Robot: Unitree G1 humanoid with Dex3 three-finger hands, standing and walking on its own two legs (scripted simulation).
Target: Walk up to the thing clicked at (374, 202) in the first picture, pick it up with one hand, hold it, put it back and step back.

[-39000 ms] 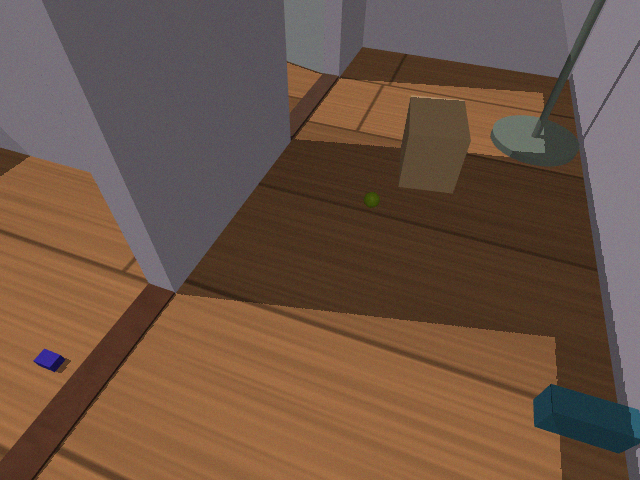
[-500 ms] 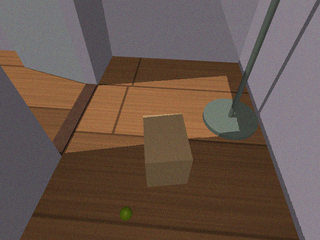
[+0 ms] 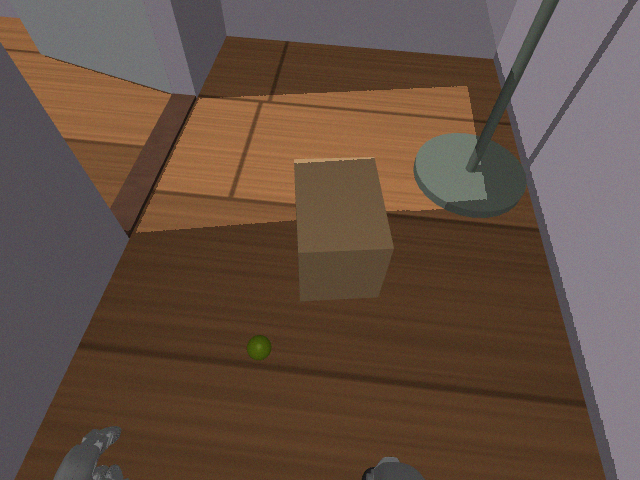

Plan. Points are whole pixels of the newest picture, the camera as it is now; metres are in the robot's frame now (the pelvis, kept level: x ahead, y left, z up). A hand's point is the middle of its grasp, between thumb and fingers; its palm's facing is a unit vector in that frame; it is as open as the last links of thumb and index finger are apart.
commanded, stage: step back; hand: left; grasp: from above
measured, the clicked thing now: (259, 347) +0.53 +0.18 -0.71
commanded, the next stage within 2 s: none
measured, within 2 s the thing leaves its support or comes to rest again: neither
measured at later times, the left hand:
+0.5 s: hand out of the picture +0.01 +0.26 -0.13, palm faces -0.13 -0.91 -0.40, open 7.3 cm
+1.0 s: hand out of the picture -0.14 +0.28 -0.14, palm faces -0.13 -0.91 -0.39, open 7.3 cm
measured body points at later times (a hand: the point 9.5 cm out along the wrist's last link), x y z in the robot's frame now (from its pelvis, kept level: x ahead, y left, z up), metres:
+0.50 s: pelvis -0.11 +0.01 +0.01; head -0.05 -0.01 +0.45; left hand +0.02 +0.30 -0.10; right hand -0.03 -0.32 -0.12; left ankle -0.08 +0.12 -0.67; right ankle -0.11 -0.11 -0.72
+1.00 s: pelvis -0.26 +0.02 +0.01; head -0.20 +0.03 +0.45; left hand -0.13 +0.33 -0.11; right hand -0.19 -0.31 -0.09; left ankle -0.17 +0.14 -0.72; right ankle -0.32 -0.13 -0.67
